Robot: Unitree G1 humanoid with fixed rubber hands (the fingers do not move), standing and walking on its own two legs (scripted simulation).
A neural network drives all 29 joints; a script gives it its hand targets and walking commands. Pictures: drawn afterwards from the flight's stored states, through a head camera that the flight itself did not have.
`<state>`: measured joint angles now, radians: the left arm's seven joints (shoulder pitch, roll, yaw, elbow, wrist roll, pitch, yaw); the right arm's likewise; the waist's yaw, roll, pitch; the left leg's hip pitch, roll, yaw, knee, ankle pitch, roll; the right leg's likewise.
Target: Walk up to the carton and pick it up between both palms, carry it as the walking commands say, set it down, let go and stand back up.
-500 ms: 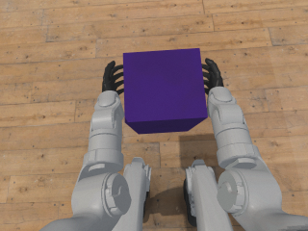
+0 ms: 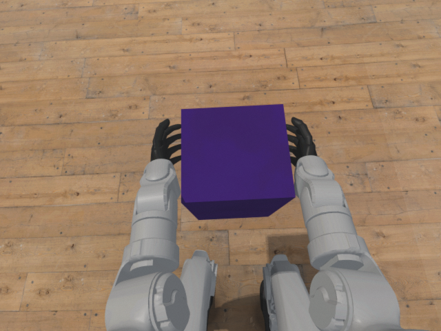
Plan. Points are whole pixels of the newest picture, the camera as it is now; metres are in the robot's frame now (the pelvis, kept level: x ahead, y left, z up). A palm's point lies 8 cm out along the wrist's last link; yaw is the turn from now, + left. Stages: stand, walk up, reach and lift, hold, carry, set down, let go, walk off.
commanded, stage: reach and lift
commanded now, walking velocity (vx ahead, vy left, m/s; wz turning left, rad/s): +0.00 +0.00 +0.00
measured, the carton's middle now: (232, 173) +0.42 +0.03 -0.11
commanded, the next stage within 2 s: none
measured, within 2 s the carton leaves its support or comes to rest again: neither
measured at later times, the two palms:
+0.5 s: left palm (150, 157) +0.39 +0.15 +0.04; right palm (319, 154) +0.41 -0.11 +0.03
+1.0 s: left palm (133, 148) +0.38 +0.15 +0.11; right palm (340, 146) +0.39 -0.11 +0.10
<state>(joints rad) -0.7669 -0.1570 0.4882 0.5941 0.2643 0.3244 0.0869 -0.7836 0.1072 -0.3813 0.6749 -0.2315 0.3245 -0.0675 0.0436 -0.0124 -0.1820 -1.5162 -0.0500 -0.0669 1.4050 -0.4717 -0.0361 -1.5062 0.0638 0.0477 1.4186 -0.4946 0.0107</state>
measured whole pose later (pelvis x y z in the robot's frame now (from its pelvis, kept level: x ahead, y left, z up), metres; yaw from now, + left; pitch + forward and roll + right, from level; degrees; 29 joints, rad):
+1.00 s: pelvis +0.04 +0.00 +0.13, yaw +0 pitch +17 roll +1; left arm -0.46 -0.22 0.41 0.49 0.30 0.35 0.04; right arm -0.46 0.19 -0.33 0.54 -0.28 0.35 -0.04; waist 0.06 -0.01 -0.09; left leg -0.77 -0.03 -0.06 0.77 -0.29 -0.02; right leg -0.77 0.05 0.08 0.79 -0.31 0.00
